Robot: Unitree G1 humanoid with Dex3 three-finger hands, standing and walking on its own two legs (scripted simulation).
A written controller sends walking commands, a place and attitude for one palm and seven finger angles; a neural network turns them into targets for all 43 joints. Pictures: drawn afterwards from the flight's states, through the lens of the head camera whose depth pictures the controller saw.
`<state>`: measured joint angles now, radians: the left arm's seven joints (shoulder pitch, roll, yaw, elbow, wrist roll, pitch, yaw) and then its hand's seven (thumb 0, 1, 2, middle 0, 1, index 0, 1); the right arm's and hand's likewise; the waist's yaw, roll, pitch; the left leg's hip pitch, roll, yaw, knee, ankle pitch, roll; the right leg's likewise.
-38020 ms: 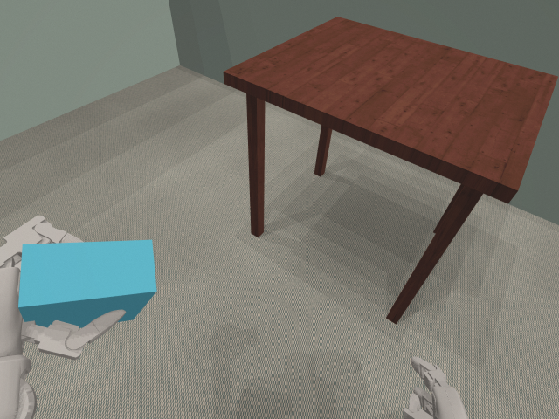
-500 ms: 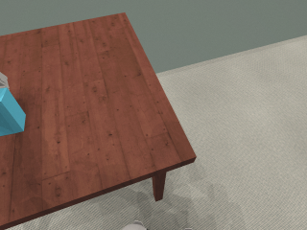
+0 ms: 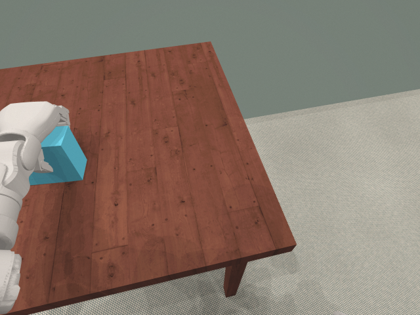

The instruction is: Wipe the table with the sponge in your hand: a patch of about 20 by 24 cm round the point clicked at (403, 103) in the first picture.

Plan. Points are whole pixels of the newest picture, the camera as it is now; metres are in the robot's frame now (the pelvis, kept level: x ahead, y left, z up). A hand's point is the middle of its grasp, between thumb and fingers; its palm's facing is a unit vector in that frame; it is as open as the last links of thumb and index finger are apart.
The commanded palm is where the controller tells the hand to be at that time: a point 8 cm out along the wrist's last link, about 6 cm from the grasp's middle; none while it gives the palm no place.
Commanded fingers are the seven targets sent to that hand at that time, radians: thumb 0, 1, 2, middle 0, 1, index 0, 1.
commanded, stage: slide across to the middle lane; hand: left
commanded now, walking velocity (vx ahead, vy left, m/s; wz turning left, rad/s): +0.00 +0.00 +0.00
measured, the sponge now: (43, 162) +0.35 +0.39 +0.06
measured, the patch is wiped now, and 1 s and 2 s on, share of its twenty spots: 0.45 0.45 0.45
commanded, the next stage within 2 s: wipe back along the middle lane in 1.34 s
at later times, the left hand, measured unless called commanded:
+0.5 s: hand (64, 137) +0.39 +0.34 +0.10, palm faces -0.11 +0.04 -0.99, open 9.4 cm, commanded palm +0.38 +0.30 +0.12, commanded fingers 0.00 0.10 1.30 -1.20 -1.60 -1.20 -1.60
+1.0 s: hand (70, 137) +0.39 +0.33 +0.10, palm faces -0.13 +0.03 -0.99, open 9.4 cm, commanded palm +0.38 +0.30 +0.12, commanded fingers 0.00 0.10 1.30 -1.20 -1.60 -1.20 -1.60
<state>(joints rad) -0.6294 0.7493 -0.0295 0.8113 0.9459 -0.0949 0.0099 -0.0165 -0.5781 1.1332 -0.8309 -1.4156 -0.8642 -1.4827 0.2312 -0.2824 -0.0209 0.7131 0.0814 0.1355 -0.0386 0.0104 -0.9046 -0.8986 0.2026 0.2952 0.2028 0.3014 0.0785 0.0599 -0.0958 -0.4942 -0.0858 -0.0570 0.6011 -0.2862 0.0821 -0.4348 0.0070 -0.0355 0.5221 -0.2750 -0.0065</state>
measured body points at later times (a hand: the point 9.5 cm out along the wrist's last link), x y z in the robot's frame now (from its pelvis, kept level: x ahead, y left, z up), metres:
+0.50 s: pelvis +0.01 +0.00 +0.00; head +0.06 -0.02 +0.45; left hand +0.39 +0.34 +0.16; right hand +0.14 -0.26 -0.13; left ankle +0.00 +0.06 -0.73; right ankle -0.02 -0.14 -0.73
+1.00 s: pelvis +0.00 -0.02 +0.00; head +0.05 -0.03 +0.45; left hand +0.39 +0.33 +0.16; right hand +0.12 -0.28 -0.13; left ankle +0.00 +0.06 -0.73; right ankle -0.02 -0.14 -0.73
